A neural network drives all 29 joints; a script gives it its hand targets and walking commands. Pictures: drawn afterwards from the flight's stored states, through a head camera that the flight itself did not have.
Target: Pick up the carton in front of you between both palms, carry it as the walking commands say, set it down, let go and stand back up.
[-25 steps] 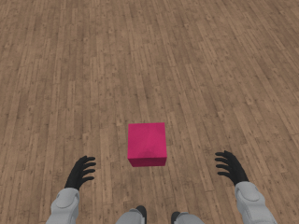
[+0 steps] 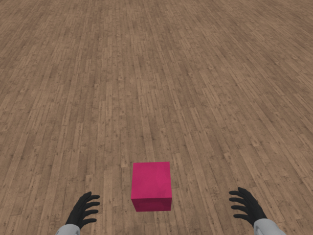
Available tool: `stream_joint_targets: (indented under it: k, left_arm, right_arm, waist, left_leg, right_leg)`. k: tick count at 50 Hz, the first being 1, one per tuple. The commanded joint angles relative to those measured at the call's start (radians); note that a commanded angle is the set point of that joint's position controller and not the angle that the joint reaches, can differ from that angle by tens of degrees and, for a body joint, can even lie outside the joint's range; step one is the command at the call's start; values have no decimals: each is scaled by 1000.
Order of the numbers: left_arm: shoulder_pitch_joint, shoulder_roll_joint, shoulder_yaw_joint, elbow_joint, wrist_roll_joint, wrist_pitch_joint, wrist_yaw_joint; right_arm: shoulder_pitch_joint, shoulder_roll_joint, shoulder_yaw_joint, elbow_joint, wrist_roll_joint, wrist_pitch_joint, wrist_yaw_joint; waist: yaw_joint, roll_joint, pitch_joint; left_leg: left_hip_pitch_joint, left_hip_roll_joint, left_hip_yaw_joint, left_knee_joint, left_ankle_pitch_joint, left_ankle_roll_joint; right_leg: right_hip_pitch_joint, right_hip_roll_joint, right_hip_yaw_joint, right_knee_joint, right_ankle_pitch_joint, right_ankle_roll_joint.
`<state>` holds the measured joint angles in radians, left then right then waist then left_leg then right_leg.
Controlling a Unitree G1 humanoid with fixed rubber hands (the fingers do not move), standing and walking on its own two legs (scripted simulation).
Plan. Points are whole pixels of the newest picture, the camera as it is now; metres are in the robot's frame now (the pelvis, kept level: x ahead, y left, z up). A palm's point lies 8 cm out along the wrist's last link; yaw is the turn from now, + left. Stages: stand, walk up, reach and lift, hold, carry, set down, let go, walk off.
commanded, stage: let go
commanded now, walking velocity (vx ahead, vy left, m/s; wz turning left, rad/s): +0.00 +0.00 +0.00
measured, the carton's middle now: (152, 187) +0.46 +0.06 -0.65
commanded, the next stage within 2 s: stand in 0.10 s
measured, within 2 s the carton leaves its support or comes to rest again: neither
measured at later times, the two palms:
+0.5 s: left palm (54, 231) +0.15 +0.30 -0.09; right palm (278, 229) +0.14 -0.28 -0.08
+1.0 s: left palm out of the picture +0.13 +0.31 -0.09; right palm out of the picture +0.11 -0.28 -0.09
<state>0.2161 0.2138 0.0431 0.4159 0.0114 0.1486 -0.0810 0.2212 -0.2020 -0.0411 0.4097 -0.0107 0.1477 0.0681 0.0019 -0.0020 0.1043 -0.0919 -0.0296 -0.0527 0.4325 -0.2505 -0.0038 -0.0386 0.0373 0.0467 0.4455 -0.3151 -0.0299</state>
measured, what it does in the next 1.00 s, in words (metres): stands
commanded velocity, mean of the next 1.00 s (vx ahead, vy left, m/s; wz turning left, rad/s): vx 0.00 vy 0.00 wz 0.00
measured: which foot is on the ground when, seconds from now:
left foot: down 0.00-1.00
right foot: down 0.00-1.00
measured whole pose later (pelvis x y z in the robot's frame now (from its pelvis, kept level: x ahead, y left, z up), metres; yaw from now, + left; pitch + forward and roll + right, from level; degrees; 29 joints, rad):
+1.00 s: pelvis +0.01 +0.02 +0.00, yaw -2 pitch -2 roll +0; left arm 0.16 0.36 0.01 0.88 0.03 0.01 0.02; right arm 0.15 -0.37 -0.02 0.92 -0.03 -0.01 -0.02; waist 0.00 0.00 0.01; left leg -0.14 -0.03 -0.01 0.42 -0.25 0.02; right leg -0.09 0.02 0.07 0.40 -0.29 0.00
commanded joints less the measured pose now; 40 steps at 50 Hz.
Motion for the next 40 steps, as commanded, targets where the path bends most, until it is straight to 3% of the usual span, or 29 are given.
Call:
stream_joint_targets:
  k: [1, 3, 4, 5, 6, 9, 14, 18, 23, 27, 30, 34, 40]
  left_arm:
    - [-33, 99, 30, -96, -3, -11, 2]
    - [-26, 98, 28, -91, -9, -14, 4]
    - [-39, 132, 26, -133, 30, 37, 34]
    - [-72, 230, 54, 10, 17, -27, 82]
    - [-50, 230, 52, 24, 26, -54, 97]
    - [-65, 196, 39, 66, 30, -97, 99]
    - [-53, 227, 42, 136, 26, -123, 92]
    - [-58, 246, 35, 194, 27, -132, 101]
    - [-59, 260, 24, 248, 30, -142, 105]
    - [-68, 267, 17, 281, 25, -143, 108]
    - [-65, 271, 11, 305, 24, -144, 109]
    - [-81, 281, 10, 329, 25, -146, 109]
    - [-86, 292, 5, 365, 22, -150, 109]
  right_arm:
    - [-43, -90, -30, -100, -2, -8, -4]
    - [-32, -75, -27, -95, 3, -10, -5]
    - [24, -70, -16, -28, 21, -38, -21]
    - [-60, -207, -46, 68, -25, -70, -62]
    - [-43, -206, -50, 83, -30, -85, -77]
    - [-70, -208, -44, 142, -38, -118, -86]
    - [-100, -227, -37, 212, -32, -138, -81]
    - [-92, -257, -36, 268, -31, -147, -88]
    - [-98, -285, -35, 306, -27, -153, -94]
    - [-96, -294, -28, 340, -25, -158, -98]
    - [-100, -299, -25, 361, -21, -160, -99]
    - [-114, -301, -21, 381, -19, -159, -99]
    - [-111, -315, -19, 417, -18, -161, -98]
  waist:
    - [8, -12, -69]
    - [10, -17, -71]
    - [7, 10, -117]
    - [11, -76, -48]
    - [1, -65, -82]
    - [-9, -5, -112]
    - [9, 2, -165]
    - [-2, 26, -179]
    - [-5, 33, -169]
    - [0, 5, -177]
    - [-4, 34, -173]
    - [-1, 0, -162]
    - [-2, -5, -133]
  left_leg:
    - [78, -29, 42, -21, 246, -8]
    - [67, -31, 39, -23, 273, -8]
    - [56, -54, 52, 6, 248, -16]
    - [-89, 42, 29, 37, 203, -33]
    - [-72, 44, 12, 43, 165, -26]
    - [-99, 57, -8, 26, 87, -15]
    - [-90, 79, -23, 33, 203, 0]
    - [-51, 97, -35, 33, 292, 4]
    - [-31, 103, -34, 20, 342, 5]
    - [-13, 109, -39, 18, 380, 11]
    - [-7, 112, -48, 5, 374, 12]
    - [-14, 112, -47, -10, 330, 11]
    - [-12, 112, -49, -34, 307, 12]
  right_leg:
    - [-77, -5, -9, -77, 308, 56]
    - [-69, 0, -9, -71, 351, 60]
    - [-48, 1, -13, -47, 387, 49]
    - [-174, -61, 19, -51, 277, 71]
    - [-178, -62, 32, -51, 217, 62]
    - [-193, -67, 57, -54, 97, 45]
    - [-139, -79, 62, -27, 249, 45]
    - [-126, -85, 71, -17, 315, 37]
    - [-120, -87, 72, -19, 341, 37]
    - [-112, -89, 62, -14, 367, 37]
    - [-105, -93, 71, -24, 351, 33]
    - [-98, -99, 71, -40, 325, 33]
    - [-107, -103, 76, -59, 308, 32]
